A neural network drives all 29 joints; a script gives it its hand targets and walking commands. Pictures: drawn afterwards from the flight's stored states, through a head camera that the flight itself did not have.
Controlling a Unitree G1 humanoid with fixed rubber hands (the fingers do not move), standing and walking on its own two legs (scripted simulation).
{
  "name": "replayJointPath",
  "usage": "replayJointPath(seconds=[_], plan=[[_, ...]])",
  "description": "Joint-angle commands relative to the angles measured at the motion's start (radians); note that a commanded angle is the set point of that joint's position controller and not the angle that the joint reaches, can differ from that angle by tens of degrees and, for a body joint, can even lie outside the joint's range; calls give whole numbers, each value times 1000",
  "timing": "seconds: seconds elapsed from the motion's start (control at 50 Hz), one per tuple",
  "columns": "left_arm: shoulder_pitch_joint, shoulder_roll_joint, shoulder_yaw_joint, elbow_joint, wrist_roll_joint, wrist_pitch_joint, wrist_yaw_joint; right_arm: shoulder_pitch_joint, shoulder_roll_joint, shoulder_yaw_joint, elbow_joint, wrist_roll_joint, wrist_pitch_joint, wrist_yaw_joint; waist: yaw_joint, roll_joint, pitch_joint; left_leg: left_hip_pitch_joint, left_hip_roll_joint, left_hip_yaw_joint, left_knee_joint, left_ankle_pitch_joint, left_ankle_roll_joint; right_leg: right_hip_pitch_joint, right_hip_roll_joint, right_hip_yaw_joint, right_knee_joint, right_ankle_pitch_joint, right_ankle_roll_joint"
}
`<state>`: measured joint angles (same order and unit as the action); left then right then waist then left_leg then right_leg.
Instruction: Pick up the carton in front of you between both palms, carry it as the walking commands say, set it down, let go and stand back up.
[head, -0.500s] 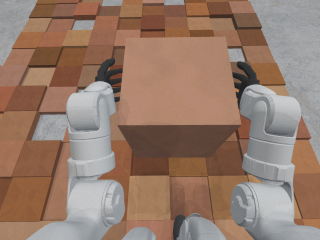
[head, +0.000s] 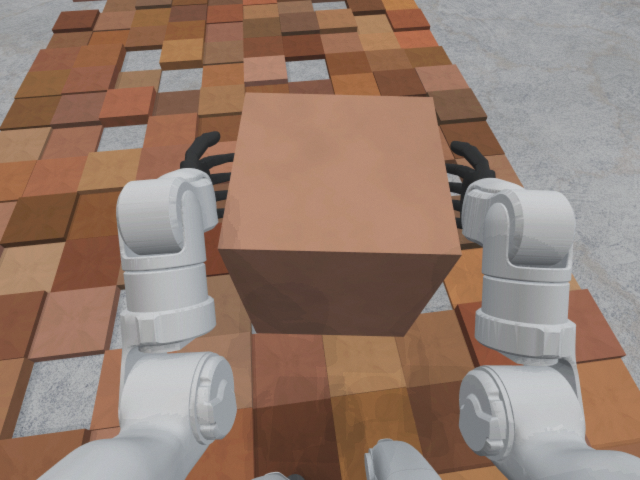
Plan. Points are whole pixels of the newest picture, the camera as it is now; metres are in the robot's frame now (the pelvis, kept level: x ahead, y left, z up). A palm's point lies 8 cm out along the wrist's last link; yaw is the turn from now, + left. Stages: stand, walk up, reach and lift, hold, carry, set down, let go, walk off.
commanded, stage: carry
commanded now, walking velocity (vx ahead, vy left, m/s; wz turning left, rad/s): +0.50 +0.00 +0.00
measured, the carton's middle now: (334, 229) +0.40 -0.02 +0.07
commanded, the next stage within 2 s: none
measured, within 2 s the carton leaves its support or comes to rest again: neither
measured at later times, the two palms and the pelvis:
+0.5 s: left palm (242, 117) +0.63 +0.11 +0.07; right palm (424, 105) +0.65 -0.19 +0.07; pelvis +0.29 -0.06 -0.01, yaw +1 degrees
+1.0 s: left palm (241, 43) +0.88 +0.13 +0.05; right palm (388, 39) +0.87 -0.17 +0.06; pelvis +0.62 -0.01 -0.01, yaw -1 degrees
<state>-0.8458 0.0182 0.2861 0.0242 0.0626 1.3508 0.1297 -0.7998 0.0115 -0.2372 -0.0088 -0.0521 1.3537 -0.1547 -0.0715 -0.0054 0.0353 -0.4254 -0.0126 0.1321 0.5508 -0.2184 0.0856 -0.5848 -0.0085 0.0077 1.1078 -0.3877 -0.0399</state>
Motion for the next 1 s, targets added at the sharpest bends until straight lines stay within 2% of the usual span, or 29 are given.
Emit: replayJointPath(seconds=[0.0,0.06,0.12,0.18,0.22,0.24,0.26,0.28,0.3,0.32,0.34,0.36,0.4,0.5,0.54,0.6,0.62,0.66,0.68,0.7,0.72,0.74,0.76,0.78,0.8,0.82,0.86,0.9,0.98], plan=[[-665,-1024,-594,13,-364,-20,-208,-872,1084,652,-79,524,-40,268,2,107,-587,568,271,-357,-132,335,157,-141,-28,1,-131,39,22],[-614,-1072,-566,118,-326,-42,-212,-820,1139,618,38,498,-61,287,-13,132,-549,556,251,-293,-143,344,141,-123,-33,-27,-302,182,35],[-591,-1124,-563,171,-318,-76,-230,-795,1190,607,101,476,-100,305,-11,133,-499,507,219,-210,-143,379,90,-14,-1,-87,-486,308,43],[-562,-1177,-579,163,-340,-103,-249,-744,1213,606,97,457,-132,306,-3,147,-465,491,202,-147,-90,391,37,116,11,-112,-661,433,29],[-531,-1195,-594,141,-354,-114,-260,-682,1222,616,82,448,-144,299,25,85,-503,401,149,-60,90,407,-17,380,16,-159,-761,471,7],[-502,-1193,-597,135,-362,-118,-267,-665,1210,625,70,447,-150,295,63,48,-536,261,131,-52,223,287,-46,567,-51,-108,-718,473,-10],[-484,-1175,-596,124,-366,-123,-269,-663,1208,635,56,449,-151,292,76,-121,-617,43,93,-49,423,-91,-77,805,-270,139,-581,759,-49],[-492,-1139,-598,120,-352,-129,-263,-663,1232,645,63,444,-145,285,102,-279,-669,-261,-15,-76,628,-344,-101,1035,-387,420,-612,656,-199],[-471,-1158,-622,86,-370,-138,-263,-653,1216,657,25,443,-148,278,116,-240,-639,-375,5,-121,699,-345,-91,996,-399,498,-689,412,-239],[-488,-1182,-642,19,-399,-143,-265,-651,1206,671,-8,447,-156,271,106,-116,-575,-353,39,-136,646,-286,-84,891,-321,410,-745,366,-176],[-544,-1184,-668,-64,-415,-153,-262,-655,1225,684,-40,453,-158,264,106,-131,-581,-359,53,-130,628,-245,-84,878,-349,392,-742,457,-185],[-558,-1197,-699,-121,-437,-156,-259,-647,1224,696,-69,457,-162,256,115,-95,-574,-340,84,-146,600,-173,-85,841,-327,324,-738,541,-176],[-545,-1199,-746,-213,-467,-161,-255,-592,1217,719,-127,452,-171,240,113,-69,-593,-304,80,-131,542,-116,-90,819,-278,221,-741,560,-154],[-436,-1155,-821,-314,-494,-160,-264,-433,1135,755,-225,380,-181,206,130,-99,-582,-366,64,-85,348,-36,-92,876,-236,122,-703,695,-162],[-353,-1134,-835,-311,-482,-156,-275,-356,1098,760,-242,347,-178,206,134,-106,-542,-316,53,-60,197,81,-87,850,-211,78,-712,771,-138],[-208,-1111,-844,-276,-441,-149,-291,-225,1060,771,-243,308,-167,222,136,-103,-475,-174,6,10,-54,255,-71,805,-162,-13,-715,879,-86],[-162,-1107,-844,-262,-427,-147,-296,-185,1053,775,-241,303,-162,233,127,-115,-469,-100,-1,20,-116,324,-60,792,-157,-33,-700,903,-68],[-61,-1094,-850,-264,-393,-143,-302,-93,1041,779,-249,292,-152,253,86,-135,-505,141,-16,56,-217,377,-42,747,-149,-81,-578,995,-23],[-32,-1091,-852,-258,-380,-142,-305,-67,1044,786,-251,290,-151,266,67,-108,-533,313,1,64,-262,442,-47,673,-128,-121,-433,920,1],[-4,-1082,-859,-255,-369,-142,-311,-38,1039,785,-251,289,-148,280,53,-49,-546,512,83,-7,-205,412,-55,487,-106,-121,-288,669,20],[-6,-1103,-876,-262,-376,-135,-317,-18,1025,785,-232,277,-150,291,61,170,-640,831,357,-340,-43,713,56,164,-45,-91,-89,140,54],[15,-1101,-878,-257,-376,-129,-323,41,1028,784,-191,278,-157,299,36,283,-656,920,440,-591,-145,470,200,-79,51,-56,140,-157,67],[37,-1112,-880,-252,-369,-135,-324,62,1070,792,-206,289,-160,307,39,220,-586,826,407,-562,-204,323,181,-147,3,-19,170,-120,42],[41,-1127,-879,-274,-371,-145,-324,47,1107,801,-236,307,-163,315,49,124,-537,743,372,-503,-233,282,142,-151,-33,-7,135,-61,35],[52,-1145,-884,-296,-373,-153,-322,35,1131,813,-269,327,-168,322,52,64,-479,649,358,-437,-264,319,113,-137,-62,-15,71,-8,38],[67,-1151,-888,-317,-369,-161,-318,28,1148,828,-299,346,-173,328,57,53,-459,572,340,-383,-300,281,85,-97,-80,-20,-4,23,46],[109,-1168,-904,-348,-356,-175,-308,45,1157,842,-334,371,-181,337,59,93,-452,487,308,-287,-337,242,68,-32,-68,-59,-103,44,58],[162,-1178,-914,-372,-351,-187,-298,76,1141,855,-371,388,-184,342,57,131,-444,479,294,-237,-353,223,71,-48,-68,-91,-180,70,68],[203,-1133,-926,-432,-345,-185,-280,119,1078,864,-431,403,-180,345,52,140,-375,475,263,-155,-368,288,53,-72,-71,-140,-358,222,70]])
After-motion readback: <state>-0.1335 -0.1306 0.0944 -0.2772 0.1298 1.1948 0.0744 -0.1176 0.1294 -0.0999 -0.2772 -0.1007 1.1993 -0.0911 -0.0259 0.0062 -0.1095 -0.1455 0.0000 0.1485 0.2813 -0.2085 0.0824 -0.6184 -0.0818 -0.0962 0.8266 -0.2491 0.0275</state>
